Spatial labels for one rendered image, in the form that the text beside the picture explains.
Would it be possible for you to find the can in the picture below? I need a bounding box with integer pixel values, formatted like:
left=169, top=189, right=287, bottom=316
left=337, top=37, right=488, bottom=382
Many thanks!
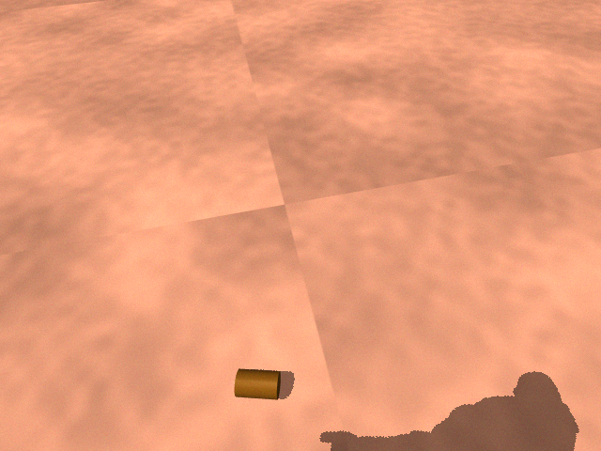
left=235, top=369, right=281, bottom=400

